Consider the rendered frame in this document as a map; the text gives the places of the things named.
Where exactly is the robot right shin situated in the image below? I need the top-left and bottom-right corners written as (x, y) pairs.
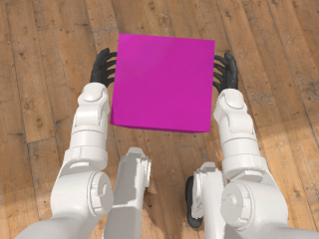
top-left (191, 161), bottom-right (227, 218)

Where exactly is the robot right upper arm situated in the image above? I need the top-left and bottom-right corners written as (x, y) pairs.
top-left (219, 179), bottom-right (319, 239)

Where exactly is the carton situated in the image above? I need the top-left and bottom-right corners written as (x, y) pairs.
top-left (110, 33), bottom-right (215, 133)

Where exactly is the robot left forearm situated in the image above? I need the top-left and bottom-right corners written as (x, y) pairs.
top-left (50, 82), bottom-right (110, 212)

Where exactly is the robot right forearm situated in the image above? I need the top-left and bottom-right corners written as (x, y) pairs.
top-left (213, 89), bottom-right (281, 192)

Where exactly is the robot right thigh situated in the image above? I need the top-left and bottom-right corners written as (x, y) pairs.
top-left (193, 166), bottom-right (242, 239)

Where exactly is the robot left upper arm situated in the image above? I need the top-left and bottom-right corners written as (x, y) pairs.
top-left (14, 170), bottom-right (115, 239)

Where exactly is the robot right hand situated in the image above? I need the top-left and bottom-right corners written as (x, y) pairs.
top-left (212, 52), bottom-right (239, 95)

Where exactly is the robot left hand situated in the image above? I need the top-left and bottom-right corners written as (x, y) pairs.
top-left (90, 48), bottom-right (118, 88)

